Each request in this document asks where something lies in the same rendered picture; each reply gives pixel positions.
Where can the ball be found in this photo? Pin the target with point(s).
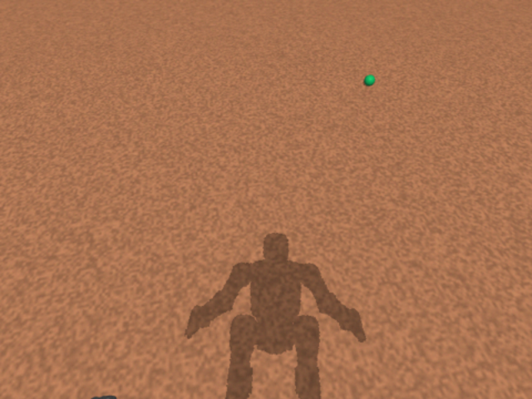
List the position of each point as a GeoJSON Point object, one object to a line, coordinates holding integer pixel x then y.
{"type": "Point", "coordinates": [369, 80]}

